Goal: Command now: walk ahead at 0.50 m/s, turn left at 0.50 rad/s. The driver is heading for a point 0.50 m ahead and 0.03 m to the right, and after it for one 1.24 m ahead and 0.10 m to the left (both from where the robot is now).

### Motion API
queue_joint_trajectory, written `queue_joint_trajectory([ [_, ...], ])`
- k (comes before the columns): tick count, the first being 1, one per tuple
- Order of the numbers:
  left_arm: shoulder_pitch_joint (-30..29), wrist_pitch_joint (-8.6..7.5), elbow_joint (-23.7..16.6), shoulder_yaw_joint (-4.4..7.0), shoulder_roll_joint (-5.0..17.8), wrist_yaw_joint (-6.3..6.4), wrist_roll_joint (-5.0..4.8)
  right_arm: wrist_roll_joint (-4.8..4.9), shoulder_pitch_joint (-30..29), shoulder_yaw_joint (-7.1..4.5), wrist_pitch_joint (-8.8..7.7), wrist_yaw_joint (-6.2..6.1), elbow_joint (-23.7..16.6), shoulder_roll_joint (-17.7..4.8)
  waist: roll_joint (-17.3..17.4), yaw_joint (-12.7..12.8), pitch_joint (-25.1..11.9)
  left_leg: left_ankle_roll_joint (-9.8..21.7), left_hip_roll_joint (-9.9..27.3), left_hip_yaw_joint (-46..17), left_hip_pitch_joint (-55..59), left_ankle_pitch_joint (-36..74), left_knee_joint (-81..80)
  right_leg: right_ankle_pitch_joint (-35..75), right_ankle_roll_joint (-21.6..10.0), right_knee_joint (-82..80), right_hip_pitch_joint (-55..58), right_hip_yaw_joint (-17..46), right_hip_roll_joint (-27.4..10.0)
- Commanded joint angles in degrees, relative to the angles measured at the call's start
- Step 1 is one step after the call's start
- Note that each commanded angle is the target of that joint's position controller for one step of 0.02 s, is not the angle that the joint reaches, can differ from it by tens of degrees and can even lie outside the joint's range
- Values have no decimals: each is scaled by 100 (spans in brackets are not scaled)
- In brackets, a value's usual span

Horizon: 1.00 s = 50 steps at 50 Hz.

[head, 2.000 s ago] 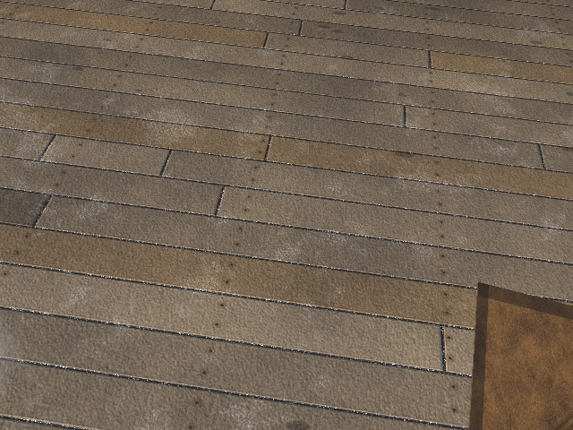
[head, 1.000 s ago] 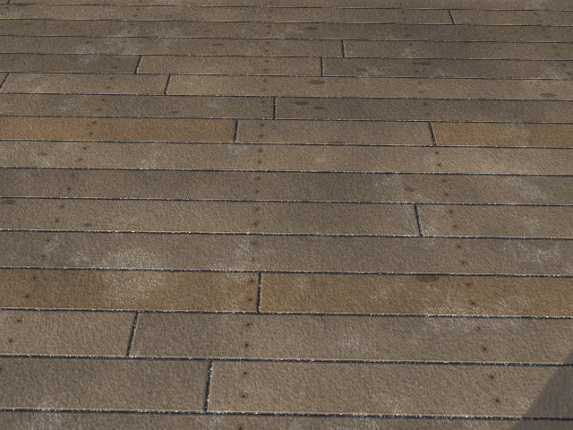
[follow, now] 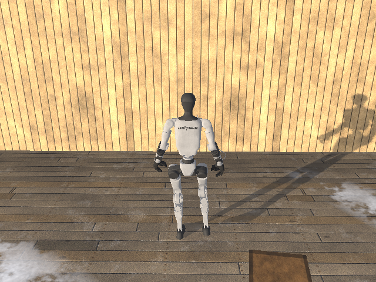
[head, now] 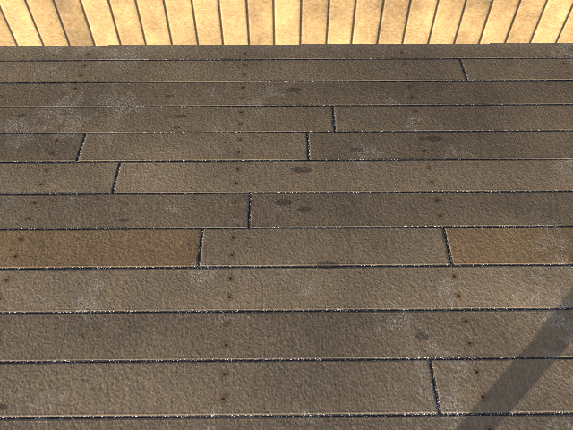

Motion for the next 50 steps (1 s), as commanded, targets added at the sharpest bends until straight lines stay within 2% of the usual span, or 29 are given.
queue_joint_trajectory([
  [1, 75, 47, -396, 156, 532, 69, 92, 42, -84, -212, -83, -114, -510, -844, 228, 156, -323, 1238, 1488, -1651, 240, 1146, -1120, 398, 253, -886, -405, -51, -175],
  [2, -41, 56, -460, 112, 402, 72, 73, 31, -63, -251, -69, -150, -487, -990, 392, 161, -361, 1186, 1488, -1524, 194, 1019, -1141, 859, 310, -1346, -378, -83, -153],
  [5, -588, 19, -541, 50, 303, 29, 36, 59, 186, -222, -43, -200, -424, -888, 437, -162, -363, 891, 1271, -1158, 75, 700, -1105, 2209, 335, -2514, 30, -145, -18],
  [9, -1127, -72, -744, 78, 452, -60, -41, 68, 570, -199, -7, -184, -260, -885, 560, -402, -270, 784, 1496, -1395, 562, 409, -836, 2526, 197, -3184, 93, -130, 122],
  [12, -1056, -133, -810, 135, 598, -112, -52, 52, 609, -213, 43, -187, -226, -945, 669, -279, -243, 668, 1754, -1745, 1066, 514, -452, 1879, -25, -3518, 218, -159, 181],
  [14, -371, -164, -641, 241, 776, -87, -19, 45, 496, -170, 73, -191, -254, -835, 697, 123, -493, 471, 1515, -1602, 1096, 1491, 202, 1769, -287, -3850, 1182, -318, 285],
  [15, 402, -183, -534, 327, 1012, -50, 44, 1, 415, -80, 56, -186, -340, -627, 489, 493, -1113, 272, 1206, -1282, 689, 1545, 1330, 1912, -618, -3688, 2377, 181, -259],
  [16, 1234, -152, -399, 472, 1547, -34, 94, 15, 929, 29, -25, -200, -436, -316, -625, 557, -1969, -146, 464, -590, -1026, 194, 3281, 1653, -1416, -3667, 4454, 1986, -1392],
  [17, 1635, -74, -161, 478, 1428, -94, -51, 87, 1124, 58, -89, -200, -446, -348, -1703, 592, -2127, -323, 212, -528, -2387, -2534, 4484, 331, -1873, -4446, 4980, 3820, -1998],
  [18, 1415, -51, -209, 344, 991, -99, -130, 158, 681, -57, -106, -184, -464, -823, -932, 676, -1324, -276, 553, -771, -2966, -2318, 4972, -609, -1619, -4617, 4461, 3560, -1834],
  [20, 769, 20, -319, 203, 680, -109, -27, 32, -78, -58, -86, -163, -637, -773, -177, 489, -348, -253, 1007, -382, -2891, -1416, 4591, 13, -1308, -4921, 3058, 2253, -1322],
  [21, 585, 12, -334, 169, 611, -115, 12, -9, -66, -80, -71, -158, -650, -716, -323, 319, -227, -276, 1180, -373, -2643, -1129, 4272, 513, -1292, -5044, 2629, 1970, -1193],
  [23, 499, -6, -309, 147, 559, -135, 9, -16, 112, -61, -24, -149, -591, -521, -403, 161, -277, -339, 1274, -245, -2215, -865, 3956, 1208, -1264, -5270, 2225, 1436, -894],
  [24, 502, -23, -276, 183, 700, -123, -5, 8, 138, -40, -10, -155, -604, -450, -554, 104, -289, -395, 1304, -196, -2162, -755, 3769, 1460, -1349, -5346, 2089, 1304, -926],
  [27, 652, -10, -141, 220, 814, -69, -61, -44, -351, 5, -23, -167, -739, -361, -268, 207, -188, -536, 1336, -88, -2328, -29, 2795, 2301, -1315, -5461, 2181, 735, -814],
  [31, 937, 67, 47, 240, 940, -28, -124, 6, -1015, 79, -92, -93, -886, -208, -304, 470, -50, -555, 1211, 74, -1968, 1061, 1468, 2523, -1163, -5451, 2209, 210, -681],
  [34, 1372, 145, 263, 235, 953, -17, -156, 60, -1580, 71, -143, -9, -1071, -230, -291, 689, 68, -479, 1057, 156, -1936, 1232, 969, 2399, -1097, -5325, 2582, 272, -821],
  [37, 1493, 246, 386, 258, 1038, 12, -161, 75, -1775, 55, -187, 88, -1222, -272, -429, 616, 99, -271, 959, 151, -1926, 713, 629, 2784, -981, -5004, 3131, 390, -1076],
  [39, 1355, 293, 391, 283, 1112, 45, -160, 44, -1396, -35, -203, 95, -1148, -491, -488, 310, -156, -85, 756, 310, -1266, 341, 471, 4066, -856, -4493, 3336, 282, -1045],
  [40, 1255, 317, 373, 275, 1123, 60, -163, 18, -739, -138, -199, 61, -965, -657, -442, -73, -579, 79, 604, 463, -266, 472, 284, 4859, -736, -3760, 3200, 77, -851],
  [41, 1178, 308, 285, 208, 987, 77, -106, -29, 209, -259, -182, -2, -736, -959, -305, -502, -1275, 334, 977, 131, 1296, 769, 512, 4534, -556, -2599, 2476, -131, -603],
  [42, 1627, 209, 87, 31, 441, 59, -14, -165, 969, -385, -146, -60, -653, -1535, 814, -504, -2251, 1088, 2492, -2038, 3677, 690, 639, 2242, -179, -373, 336, -457, 112],
  [43, 1817, 85, 184, -32, 358, 7, -67, -29, 1173, -341, -96, -46, -526, -1322, 1671, -496, -2829, 1618, 3081, -3955, 4283, -175, -192, -1175, -56, 825, -858, 72, 614],
  [44, 1351, 12, 97, 123, 907, -38, -216, 21, 885, -219, -65, -58, -543, -981, 1118, -546, -1943, 1329, 2854, -3402, 3671, -823, -393, -1043, -104, 1265, -1482, 284, 236],
  [45, 846, -17, -48, 124, 926, -55, -264, 25, 528, -162, -48, -76, -576, -826, 779, -444, -1223, 1110, 2597, -2591, 2817, -756, -526, -546, -137, 1122, -1582, 89, -34],
  [46, 615, -4, -94, 121, 840, -42, -190, -20, 186, -113, -50, -53, -575, -706, 417, -245, -713, 1000, 2338, -2069, 1939, -378, -766, -149, -115, 716, -1400, -30, -224],
  [47, 625, 56, -74, 154, 793, -18, -101, -75, -54, -64, -79, -31, -598, -558, 404, -40, -467, 927, 2147, -1713, 1320, -35, -996, 142, -88, 393, -1077, -6, -384],
  [48, 777, 110, -38, 139, 688, -24, -87, -95, -144, -70, -112, -11, -591, -566, 588, 112, -398, 959, 2079, -1497, 917, 486, -1128, 257, -46, 251, -731, -2, -444],
  [50, 898, 219, 8, 107, 502, 3, -80, -45, -222, -104, -188, 3, -495, -616, 592, 272, -362, 1057, 2015, -1151, 511, 670, -1410, 467, 73, -69, -535, -45, -494],
])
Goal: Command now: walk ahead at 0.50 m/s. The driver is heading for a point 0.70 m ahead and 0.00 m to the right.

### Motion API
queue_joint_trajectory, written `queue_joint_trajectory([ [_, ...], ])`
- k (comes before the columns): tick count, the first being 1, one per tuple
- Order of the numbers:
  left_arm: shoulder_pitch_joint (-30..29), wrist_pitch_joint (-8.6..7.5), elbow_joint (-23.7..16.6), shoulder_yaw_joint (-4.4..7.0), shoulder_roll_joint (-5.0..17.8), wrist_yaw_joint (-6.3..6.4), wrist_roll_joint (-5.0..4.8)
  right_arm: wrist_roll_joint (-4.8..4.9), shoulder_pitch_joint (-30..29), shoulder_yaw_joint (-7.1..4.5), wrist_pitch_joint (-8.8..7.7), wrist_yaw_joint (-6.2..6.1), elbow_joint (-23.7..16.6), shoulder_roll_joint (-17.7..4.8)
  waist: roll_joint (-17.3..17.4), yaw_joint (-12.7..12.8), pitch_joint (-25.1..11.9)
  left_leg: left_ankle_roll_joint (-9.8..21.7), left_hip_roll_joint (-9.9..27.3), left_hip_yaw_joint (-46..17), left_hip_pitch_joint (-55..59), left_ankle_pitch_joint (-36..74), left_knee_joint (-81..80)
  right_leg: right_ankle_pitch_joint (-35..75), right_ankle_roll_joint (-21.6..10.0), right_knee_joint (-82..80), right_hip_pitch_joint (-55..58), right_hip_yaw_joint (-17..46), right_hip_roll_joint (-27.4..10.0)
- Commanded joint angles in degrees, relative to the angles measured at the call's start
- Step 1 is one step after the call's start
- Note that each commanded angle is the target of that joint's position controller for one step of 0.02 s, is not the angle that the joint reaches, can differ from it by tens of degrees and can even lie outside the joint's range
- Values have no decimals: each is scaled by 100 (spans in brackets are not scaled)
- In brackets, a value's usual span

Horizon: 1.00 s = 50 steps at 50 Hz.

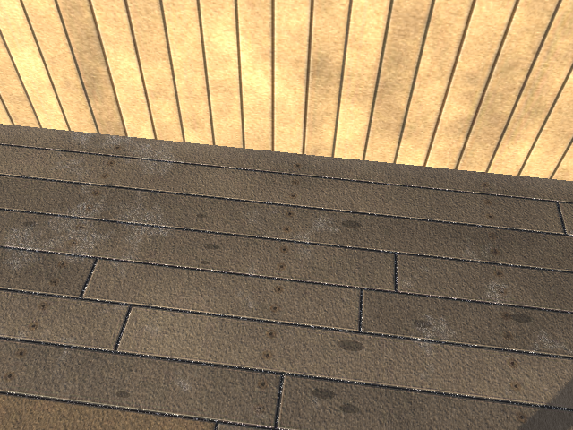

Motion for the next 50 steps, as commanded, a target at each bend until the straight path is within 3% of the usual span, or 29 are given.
queue_joint_trajectory([
  [1, 251, 58, -285, 110, 318, 55, 51, -10, -140, -189, -161, -14, -248, -708, 556, 202, -150, 1158, 1522, -1433, 347, 709, -1495, 585, 117, -289, -609, 210, -347],
  [7, -1018, -53, -601, 6, 128, -55, 44, 80, 337, -262, -100, -123, 74, -986, 455, -221, 151, 860, 1287, -666, 453, 860, -1570, 2405, 139, -2585, -400, -21, -141],
  [12, -1664, -103, -874, 37, 283, -189, 7, 158, 772, -289, 27, -153, 382, -1047, 462, -407, 277, 723, 1609, -788, 1443, 841, -1193, 1965, -84, -3325, -576, -44, 57],
  [15, -1037, -141, -782, 144, 508, -199, 20, 169, 567, -326, 118, -199, 448, -1183, 660, 64, -65, 498, 1655, -775, 1658, 2126, -378, 1507, -355, -3647, 437, -225, 261],
  [16, -241, -138, -531, 281, 750, -160, 45, 138, 581, -265, 145, -213, 436, -1034, 494, 407, -617, 338, 1324, -500, 1438, 2661, 607, 1548, -519, -3691, 1606, -338, 374],
  [17, 779, -119, -362, 408, 1188, -98, 97, 1, 642, -125, 136, -232, 297, -731, -147, 758, -1504, 94, 969, -186, 401, 1412, 2368, 1860, -896, -3499, 3293, 757, -618],
  [18, 1050, -78, -228, 505, 1630, -117, 67, 20, 1390, 64, 10, -175, 224, -95, -1672, 397, -2125, -276, -62, -207, -1974, -2082, 4309, 580, -1829, -4099, 5188, 3396, -1769],
  [19, 1105, -72, -280, 358, 1037, -123, -2, 126, 1002, -61, -92, -147, 312, -677, -1034, 688, -2037, -219, 156, -938, -2666, -2533, 4965, -489, -1708, -4621, 5095, 3920, -1695],
  [20, 687, -85, -348, 273, 827, -106, 17, 247, 430, -147, -153, -122, 129, -970, -705, 652, -1208, -123, 441, -860, -3020, -2039, 5047, -438, -1448, -4729, 4419, 3147, -1525],
  [21, 281, -76, -417, 224, 711, -103, 64, 205, 89, -130, -157, -151, 64, -901, -215, 499, -739, -101, 711, -695, -2867, -1533, 4812, 89, -1297, -4840, 3639, 2528, -1290],
  [24, -174, -126, -436, 136, 366, -135, 145, 76, 178, -153, -29, -170, 120, -686, -247, 69, -333, -162, 1024, -702, -2065, -832, 4159, 1262, -1225, -5301, 2379, 1589, -821],
  [25, -197, -160, -405, 174, 527, -123, 129, 104, 330, -130, 24, -179, 144, -556, -435, -57, -356, -224, 1043, -679, -1953, -771, 4023, 1399, -1343, -5413, 2187, 1479, -907],
  [27, -47, -219, -301, 176, 487, -107, 66, 29, 62, -129, 85, -195, 95, -570, -223, 15, -87, -347, 1072, -639, -2146, -456, 3619, 2115, -1365, -5573, 2064, 1043, -795],
  [28, -39, -198, -243, 224, 669, -73, 89, 40, -83, -108, 85, -200, 30, -468, -248, -36, -74, -399, 1078, -622, -2287, -169, 3274, 1984, -1377, -5641, 2113, 990, -840],
  [29, 56, -185, -202, 199, 525, -51, 77, 5, -284, -151, 113, -220, 32, -550, -3, 71, -55, -394, 1049, -600, -2495, 203, 3191, 2003, -1251, -5701, 2311, 849, -672],
  [30, 78, -168, -160, 236, 740, -28, 90, 38, -373, -95, 89, -191, -34, -401, -277, 40, -17, -429, 1095, -639, -2458, 479, 2755, 2123, -1307, -5721, 2239, 779, -829],
  [31, 147, -162, -131, 215, 627, -15, 47, 19, -559, -85, 70, -165, -49, -414, -160, 143, 98, -443, 1059, -562, -2402, 693, 2425, 2449, -1219, -5725, 2238, 510, -652],
  [33, 317, -123, -19, 241, 727, 15, 40, 50, -1007, -49, 16, -122, -142, -317, -124, 289, 144, -437, 932, -421, -2181, 1165, 1720, 2100, -1123, -5749, 2276, 318, -572],
  [36, 640, -61, 164, 263, 810, 34, -12, 96, -1512, -22, -28, -32, -308, -303, -83, 486, 275, -405, 795, -342, -2127, 1317, 1120, 1974, -1120, -5648, 2622, 301, -741],
  [39, 696, 25, 296, 302, 869, 61, -46, 122, -1696, -40, -62, 52, -435, -402, -176, 436, 349, -231, 745, -411, -2124, 927, 786, 2107, -1034, -5393, 3095, 382, -1009],
  [41, 625, 78, 333, 332, 915, 84, -59, 107, -1504, -82, -85, 81, -407, -527, -250, 273, 231, -75, 619, -307, -1761, 499, 616, 2742, -923, -5053, 3355, 370, -1067],
  [43, 442, 146, 317, 305, 860, 110, -38, 36, -357, -273, -99, 29, -57, -859, -210, -345, -462, 182, 273, 4, -76, 600, 345, 4429, -651, -3624, 3196, 44, -648],
  [44, 504, 152, 195, 199, 625, 140, 75, -68, 530, -382, -104, -21, 127, -1237, 204, -634, -1311, 476, 993, -687, 1588, 1741, 663, 3501, -378, -2120, 2295, -194, -293],
  [45, 1293, 50, 156, -19, -50, 94, 143, -132, 841, -473, -63, -37, 203, -1736, 1665, -333, -2088, 1507, 2459, -3104, 3766, 2215, 477, 28, 118, 151, -92, -301, 762],
  [46, 1235, -57, 333, 67, 326, 69, 64, -34, 989, -353, -30, -24, 220, -1244, 1494, -529, -2517, 1660, 2630, -3923, 3743, 2450, -12, -1694, 159, 1001, -529, 585, 855],
  [47, 756, -94, 207, 179, 710, 55, -96, -10, 554, -258, -30, -31, 166, -1010, 1089, -486, -1677, 1413, 2424, -2982, 3037, 2763, -9, -1521, 108, 1259, -851, 649, 570],
  [48, 387, -79, 119, 163, 663, 80, -90, -12, 117, -198, -28, -38, 112, -841, 690, -312, -1189, 1235, 2179, -2255, 2264, 3208, -58, -1133, 107, 978, -798, 418, 263],
  [49, 146, -22, 85, 180, 617, 119, 17, -26, -192, -145, -37, -21, 121, -660, 406, -169, -776, 1099, 1941, -1822, 1500, 3461, -242, -817, 129, 557, -579, 295, 71],
  [50, 215, 69, 102, 204, 559, 146, 45, -59, -381, -106, -61, -14, 136, -545, 556, 50, -680, 1016, 1783, -1514, 1008, 3649, -393, -596, 133, 230, -150, 310, -81],
])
